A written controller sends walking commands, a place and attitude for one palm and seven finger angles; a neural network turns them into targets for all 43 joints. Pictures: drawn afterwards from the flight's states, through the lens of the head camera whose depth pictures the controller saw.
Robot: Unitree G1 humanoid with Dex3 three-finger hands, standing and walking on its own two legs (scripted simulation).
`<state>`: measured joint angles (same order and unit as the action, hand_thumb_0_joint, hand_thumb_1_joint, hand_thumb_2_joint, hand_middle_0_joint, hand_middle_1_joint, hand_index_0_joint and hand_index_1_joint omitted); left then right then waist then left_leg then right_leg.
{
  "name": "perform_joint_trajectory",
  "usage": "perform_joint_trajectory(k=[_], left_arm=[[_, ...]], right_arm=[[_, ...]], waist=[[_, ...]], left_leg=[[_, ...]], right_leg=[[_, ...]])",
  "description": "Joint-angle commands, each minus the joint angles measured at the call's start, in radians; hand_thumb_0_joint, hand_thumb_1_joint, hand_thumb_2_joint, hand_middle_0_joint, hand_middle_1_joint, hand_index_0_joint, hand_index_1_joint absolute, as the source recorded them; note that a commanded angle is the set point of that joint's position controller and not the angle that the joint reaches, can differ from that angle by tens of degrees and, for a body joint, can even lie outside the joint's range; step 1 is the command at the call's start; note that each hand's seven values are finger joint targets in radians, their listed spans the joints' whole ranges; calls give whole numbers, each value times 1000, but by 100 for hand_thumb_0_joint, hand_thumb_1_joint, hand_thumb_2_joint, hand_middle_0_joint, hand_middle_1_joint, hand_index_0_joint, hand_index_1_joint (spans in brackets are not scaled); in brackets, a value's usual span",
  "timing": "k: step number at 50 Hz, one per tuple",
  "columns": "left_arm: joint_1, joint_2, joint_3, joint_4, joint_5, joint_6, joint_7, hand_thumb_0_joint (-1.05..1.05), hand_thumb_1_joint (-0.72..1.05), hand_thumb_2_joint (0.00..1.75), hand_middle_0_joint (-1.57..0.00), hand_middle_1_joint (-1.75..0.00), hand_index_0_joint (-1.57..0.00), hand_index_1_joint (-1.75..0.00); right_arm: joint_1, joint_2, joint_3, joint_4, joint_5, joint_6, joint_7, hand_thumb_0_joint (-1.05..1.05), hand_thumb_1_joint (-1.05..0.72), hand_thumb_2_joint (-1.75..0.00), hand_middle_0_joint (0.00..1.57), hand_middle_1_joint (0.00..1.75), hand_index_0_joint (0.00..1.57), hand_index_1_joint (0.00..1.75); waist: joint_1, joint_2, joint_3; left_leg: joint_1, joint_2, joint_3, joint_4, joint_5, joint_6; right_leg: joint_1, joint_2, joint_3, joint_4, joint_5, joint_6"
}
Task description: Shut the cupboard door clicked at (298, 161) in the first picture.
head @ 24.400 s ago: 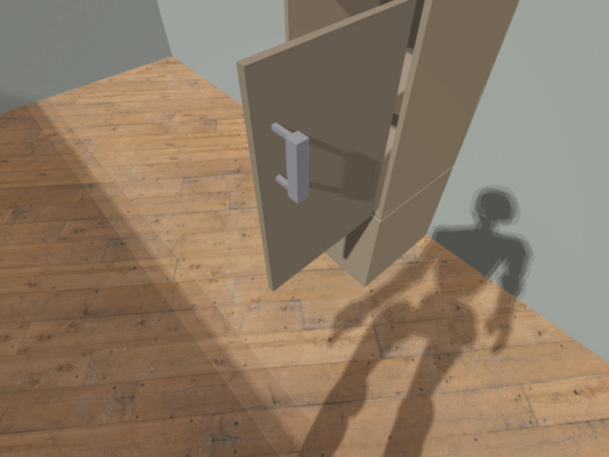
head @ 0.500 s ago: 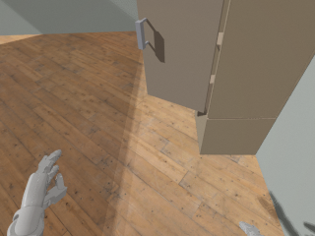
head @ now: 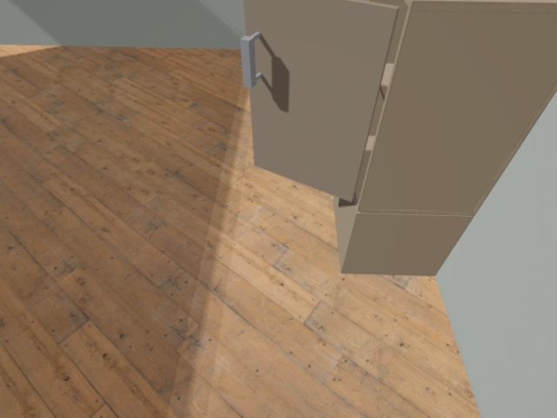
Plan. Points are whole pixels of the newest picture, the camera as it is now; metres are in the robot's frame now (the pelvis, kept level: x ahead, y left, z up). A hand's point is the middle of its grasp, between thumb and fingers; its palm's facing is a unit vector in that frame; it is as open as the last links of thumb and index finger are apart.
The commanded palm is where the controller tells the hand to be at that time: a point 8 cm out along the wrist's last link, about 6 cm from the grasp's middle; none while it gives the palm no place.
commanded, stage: let the arm hang, fingers relaxed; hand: left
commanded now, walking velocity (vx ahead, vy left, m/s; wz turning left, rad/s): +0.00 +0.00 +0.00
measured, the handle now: (253, 59) +0.98 +0.12 +0.07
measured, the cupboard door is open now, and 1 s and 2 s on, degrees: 63 63 63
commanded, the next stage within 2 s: look to check the result in 0.48 s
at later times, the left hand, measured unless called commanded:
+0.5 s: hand out of the picture -0.02 +0.16 -0.18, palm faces +0.03 -0.99 -0.14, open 7.4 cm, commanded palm none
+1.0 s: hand out of the picture +0.01 +0.20 -0.17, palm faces +0.01 -0.97 -0.22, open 7.4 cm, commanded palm none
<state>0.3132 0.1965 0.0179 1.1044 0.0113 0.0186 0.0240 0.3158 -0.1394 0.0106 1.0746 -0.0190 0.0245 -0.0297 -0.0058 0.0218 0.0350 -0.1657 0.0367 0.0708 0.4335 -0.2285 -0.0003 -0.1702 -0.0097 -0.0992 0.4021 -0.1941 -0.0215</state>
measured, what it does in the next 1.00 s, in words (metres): stands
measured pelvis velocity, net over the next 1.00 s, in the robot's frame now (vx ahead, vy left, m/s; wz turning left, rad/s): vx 0.00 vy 0.01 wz -0.02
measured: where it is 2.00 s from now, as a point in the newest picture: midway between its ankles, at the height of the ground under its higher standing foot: outside the picture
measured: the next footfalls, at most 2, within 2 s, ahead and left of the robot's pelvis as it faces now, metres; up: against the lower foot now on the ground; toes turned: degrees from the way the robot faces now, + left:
right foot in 1.84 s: +0.07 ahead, -0.13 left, +0.00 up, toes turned +23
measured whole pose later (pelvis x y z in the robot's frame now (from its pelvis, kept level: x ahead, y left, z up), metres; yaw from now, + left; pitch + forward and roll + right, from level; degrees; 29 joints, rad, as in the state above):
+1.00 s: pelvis +0.00 +0.01 +0.00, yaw -1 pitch -2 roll +0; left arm 0.27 0.18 0.02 1.13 0.02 0.00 0.03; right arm 0.29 -0.17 0.00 1.11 -0.01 0.01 -0.03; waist -0.01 0.01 0.04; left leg -0.15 0.02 0.10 0.41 -0.22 0.02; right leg -0.18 -0.03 -0.07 0.41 -0.19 0.00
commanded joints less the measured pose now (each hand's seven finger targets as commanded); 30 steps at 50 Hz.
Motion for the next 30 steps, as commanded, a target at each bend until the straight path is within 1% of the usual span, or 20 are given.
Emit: perform_joint_trajectory(k=[1, 3, 5, 8, 10, 11, 12, 15, 16, 17, 19, 20, 21, 24, 25, 26, 30], left_arm=[[37, 64, 7, -18, -2, -24, 5, 0, 90, 90, -20, -30, -20, -30], [46, 55, 5, -5, -2, -24, 7, 0, 90, 90, -20, -30, -20, -30], [58, 55, 7, 1, 0, -24, 9, 0, 90, 90, -20, -30, -20, -30], [68, 35, 6, 11, 0, -23, 11, 0, 90, 90, -20, -30, -20, -30], [77, 37, 8, 13, 2, -23, 13, 0, 90, 90, -20, -30, -20, -30], [77, 29, 11, 16, 2, -23, 13, 0, 90, 90, -20, -30, -20, -30], [82, 25, 9, 17, 2, -23, 13, 0, 90, 90, -20, -30, -20, -30], [91, 22, 12, 18, 4, -24, 14, 0, 90, 90, -20, -30, -20, -30], [87, 18, 12, 19, 3, -25, 14, 0, 90, 90, -20, -30, -20, -30], [88, 13, 13, 18, 3, -25, 15, 0, 90, 90, -20, -30, -20, -30], [87, 11, 13, 19, 3, -26, 15, 0, 90, 90, -20, -30, -20, -30], [90, 16, 14, 18, 4, -27, 16, 0, 90, 90, -20, -30, -20, -30], [86, 13, 14, 19, 3, -25, 15, 0, 90, 90, -20, -30, -20, -30], [80, 14, 16, 14, 4, -25, 15, 0, 90, 90, -20, -30, -20, -30], [85, 20, 18, 11, 5, -27, 16, 0, 90, 90, -20, -30, -20, -30], [82, 17, 16, 12, 4, -27, 15, 0, 90, 90, -20, -30, -20, -30], [71, 32, 19, 4, 5, -29, 15, 0, 90, 90, -20, -30, -20, -30]], right_arm=[[62, -94, -22, -8, 3, -17, -4, 0, -90, -90, 20, 30, 20, 30], [70, -88, -21, 4, 3, -17, -5, 0, -90, -90, 20, 30, 20, 30], [77, -86, -22, 10, 5, -17, -5, 0, -90, -90, 20, 30, 20, 30], [89, -70, -20, 21, 3, -18, -7, 0, -90, -90, 20, 30, 20, 30], [96, -72, -20, 23, 5, -20, -7, 0, -90, -90, 20, 30, 20, 30], [99, -62, -20, 27, 3, -22, -8, 0, -90, -90, 20, 30, 20, 30], [96, -63, -20, 26, 3, -23, -9, 0, -90, -90, 20, 30, 20, 30], [101, -62, -22, 25, 5, -22, -9, 0, -90, -90, 20, 30, 20, 30], [107, -56, -22, 26, 3, -23, -10, 0, -90, -90, 20, 30, 20, 30], [109, -52, -21, 28, 2, -24, -10, 0, -90, -90, 20, 30, 20, 30], [110, -54, -22, 28, 3, -25, -11, 0, -90, -90, 20, 30, 20, 30], [111, -57, -23, 25, 5, -26, -11, 0, -90, -90, 20, 30, 20, 30], [110, -54, -22, 27, 4, -26, -11, 0, -90, -90, 20, 30, 20, 30], [112, -58, -26, 22, 2, -24, -10, 0, -90, -90, 20, 30, 20, 30], [111, -67, -27, 18, 4, -25, -10, 0, -90, -90, 20, 30, 20, 30], [109, -62, -27, 20, 3, -26, -10, 0, -90, -90, 20, 30, 20, 30], [102, -80, -31, 15, 5, -27, -9, 0, -90, -90, 20, 30, 20, 30]], waist=[[-2, -47, 52], [-1, -55, 59], [-1, -48, 69], [-2, -44, 80], [-1, -19, 78], [0, -22, 67], [2, -11, 74], [2, -17, 79], [-1, -5, 76], [0, -16, 78], [0, 3, 80], [1, -3, 81], [1, 6, 84], [-2, -3, 92], [0, -9, 83], [-1, -6, 71], [0, -12, 68]], left_leg=[[-52, 69, -72, -112, -4, 24], [-51, 68, -70, -116, -13, 25], [-52, 67, -67, -114, -17, 25], [-69, 65, -69, -125, -46, 28], [-70, 66, -71, -126, -38, 28], [-77, 68, -73, -131, -43, 29], [-79, 66, -74, -130, -47, 29], [-83, 63, -70, -123, -45, 29], [-89, 64, -72, -125, -51, 28], [-91, 64, -74, -128, -49, 29], [-92, 64, -75, -128, -44, 29], [-88, 66, -75, -124, -31, 29], [-97, 66, -77, -128, -44, 29], [-106, 63, -80, -133, -67, 28], [-98, 66, -82, -127, -48, 31], [-91, 66, -79, -124, -46, 31], [-86, 70, -84, -125, -35, 31]], right_leg=[[-41, -100, 122, -118, -55, -18], [-50, -96, 125, -115, -61, -15], [-62, -93, 127, -114, -71, -15], [-71, -91, 130, -110, -88, -13], [-64, -86, 124, -97, -65, -13], [-53, -88, 123, -94, -59, -13], [-57, -87, 121, -91, -56, -12], [-63, -85, 121, -90, -56, -13], [-58, -89, 120, -89, -57, -13], [-58, -88, 121, -87, -54, -14], [-58, -88, 120, -84, -44, -14], [-57, -85, 118, -80, -34, -15], [-56, -89, 115, -80, -40, -14], [-59, -86, 119, -81, -55, -13], [-57, -86, 116, -79, -43, -14], [-54, -89, 118, -79, -41, -14], [-52, -84, 118, -73, -29, -15]])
